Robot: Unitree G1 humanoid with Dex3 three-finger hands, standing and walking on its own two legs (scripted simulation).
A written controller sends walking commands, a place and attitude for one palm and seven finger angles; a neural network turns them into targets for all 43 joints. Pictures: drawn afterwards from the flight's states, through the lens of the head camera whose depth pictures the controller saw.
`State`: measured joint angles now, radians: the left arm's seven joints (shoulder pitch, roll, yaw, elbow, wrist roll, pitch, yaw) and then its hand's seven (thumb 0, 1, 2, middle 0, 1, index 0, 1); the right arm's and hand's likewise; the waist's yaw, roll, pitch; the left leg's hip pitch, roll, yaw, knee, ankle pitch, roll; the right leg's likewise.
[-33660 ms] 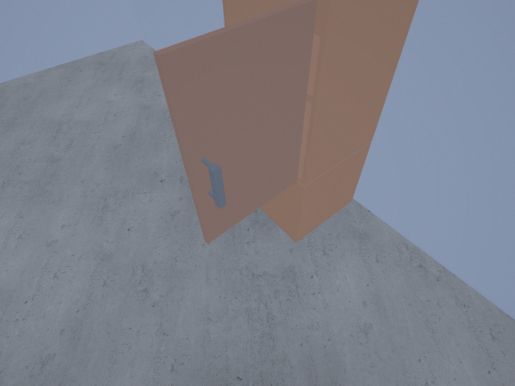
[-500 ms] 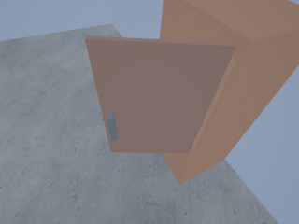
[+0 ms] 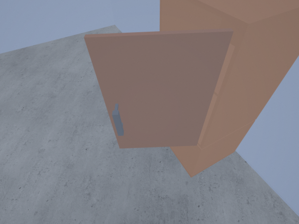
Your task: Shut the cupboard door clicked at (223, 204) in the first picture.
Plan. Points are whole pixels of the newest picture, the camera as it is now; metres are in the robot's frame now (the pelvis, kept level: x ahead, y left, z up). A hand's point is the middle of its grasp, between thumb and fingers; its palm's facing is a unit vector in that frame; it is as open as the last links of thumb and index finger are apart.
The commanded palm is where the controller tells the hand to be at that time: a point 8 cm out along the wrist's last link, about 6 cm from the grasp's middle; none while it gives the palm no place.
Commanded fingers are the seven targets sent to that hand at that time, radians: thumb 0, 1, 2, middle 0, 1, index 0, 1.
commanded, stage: shuffle to correct the standing spot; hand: left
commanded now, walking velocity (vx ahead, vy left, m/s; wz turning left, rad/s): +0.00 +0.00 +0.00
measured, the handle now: (118, 119) +0.49 +0.16 -0.08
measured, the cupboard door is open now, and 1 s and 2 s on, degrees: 63 63 63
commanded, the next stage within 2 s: come to a stop and stand still in 0.40 s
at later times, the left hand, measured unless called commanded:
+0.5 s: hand out of the picture +0.02 +0.14 -0.19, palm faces +0.10 -0.98 -0.18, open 7.4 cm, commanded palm none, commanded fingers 0.00 0.90 0.90 -0.20 -0.30 -0.20 -0.30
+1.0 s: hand out of the picture +0.04 +0.15 -0.19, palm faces +0.11 -0.97 -0.21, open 7.4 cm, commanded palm none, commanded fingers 0.00 0.90 0.90 -0.20 -0.30 -0.20 -0.30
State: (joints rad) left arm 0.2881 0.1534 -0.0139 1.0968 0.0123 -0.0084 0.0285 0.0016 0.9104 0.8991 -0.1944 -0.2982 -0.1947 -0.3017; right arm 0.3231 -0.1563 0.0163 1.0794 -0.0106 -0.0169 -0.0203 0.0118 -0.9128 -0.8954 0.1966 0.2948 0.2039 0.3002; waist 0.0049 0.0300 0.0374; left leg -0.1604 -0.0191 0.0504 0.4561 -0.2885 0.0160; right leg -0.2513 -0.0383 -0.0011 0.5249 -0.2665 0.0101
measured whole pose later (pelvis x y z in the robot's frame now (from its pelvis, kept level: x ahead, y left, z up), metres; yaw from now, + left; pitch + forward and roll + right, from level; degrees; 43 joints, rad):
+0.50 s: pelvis +0.05 -0.03 -0.02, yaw +4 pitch +1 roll +0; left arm 0.32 0.15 0.02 1.10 0.03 -0.01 0.02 0.00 0.91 0.90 -0.20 -0.30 -0.20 -0.30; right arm 0.30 -0.13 -0.01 1.10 -0.02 -0.02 -0.04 0.01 -0.91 -0.90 0.20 0.29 0.20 0.30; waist 0.01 -0.01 0.04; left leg -0.21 0.04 0.00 0.66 -0.44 -0.01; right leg -0.24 0.00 -0.09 0.65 -0.43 -0.04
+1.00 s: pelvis +0.08 -0.03 -0.01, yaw +2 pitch -1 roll +2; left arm 0.32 0.16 0.02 1.06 0.01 0.02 0.05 0.00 0.91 0.90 -0.20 -0.30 -0.20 -0.30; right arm 0.14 -0.12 -0.02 1.02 0.00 -0.01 -0.03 0.01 -0.91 -0.90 0.20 0.29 0.20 0.30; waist 0.04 -0.05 0.10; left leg -0.30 -0.01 0.09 0.61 -0.28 0.03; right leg -0.18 -0.03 -0.05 0.68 -0.50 -0.01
